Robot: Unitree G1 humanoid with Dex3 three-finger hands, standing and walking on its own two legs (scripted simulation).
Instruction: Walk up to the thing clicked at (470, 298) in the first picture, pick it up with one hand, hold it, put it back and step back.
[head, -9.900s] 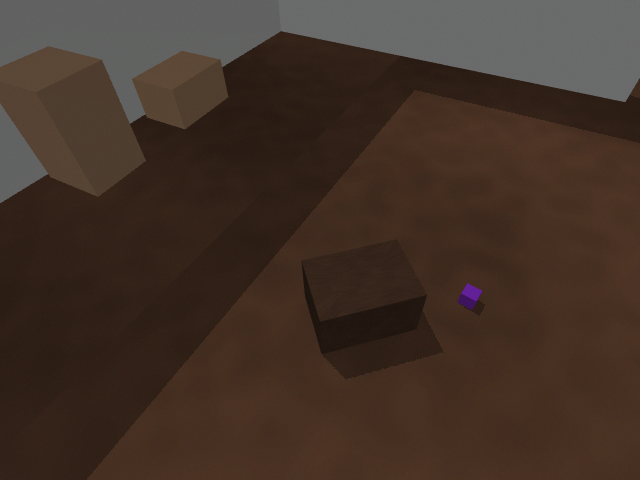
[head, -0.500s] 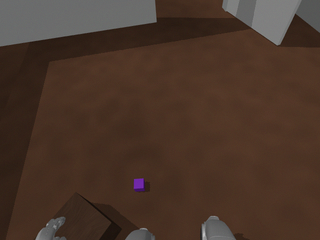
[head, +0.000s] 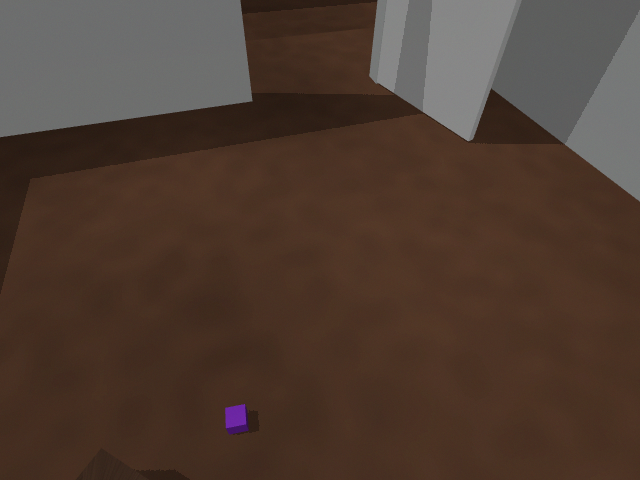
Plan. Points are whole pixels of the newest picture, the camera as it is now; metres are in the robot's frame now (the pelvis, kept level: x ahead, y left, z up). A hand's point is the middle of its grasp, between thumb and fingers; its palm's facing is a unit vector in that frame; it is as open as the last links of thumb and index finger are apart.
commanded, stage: walk up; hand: left
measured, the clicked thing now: (237, 419) +0.46 +0.25 -0.74
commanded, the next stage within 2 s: stand in 0.82 s
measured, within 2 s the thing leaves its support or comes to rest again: neither
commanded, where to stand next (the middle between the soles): +0.08 +0.00 m, yaw +1 degrees
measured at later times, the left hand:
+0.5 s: hand out of the picture +0.10 +0.28 -0.14, palm faces +0.04 -0.87 -0.48, open 7.4 cm
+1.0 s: hand out of the picture +0.06 +0.27 -0.15, palm faces +0.02 -0.94 -0.34, open 7.4 cm
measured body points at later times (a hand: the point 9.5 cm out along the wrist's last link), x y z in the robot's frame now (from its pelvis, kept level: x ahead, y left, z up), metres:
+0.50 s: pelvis +0.02 -0.01 -0.02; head +0.06 -0.04 +0.43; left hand +0.10 +0.32 -0.11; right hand +0.09 -0.33 -0.16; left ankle +0.03 +0.14 -0.72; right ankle +0.08 -0.15 -0.73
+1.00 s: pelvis +0.01 +0.02 +0.00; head +0.02 +0.01 +0.45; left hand +0.06 +0.32 -0.13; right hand +0.13 -0.27 -0.13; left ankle +0.03 +0.14 -0.73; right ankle +0.01 -0.12 -0.73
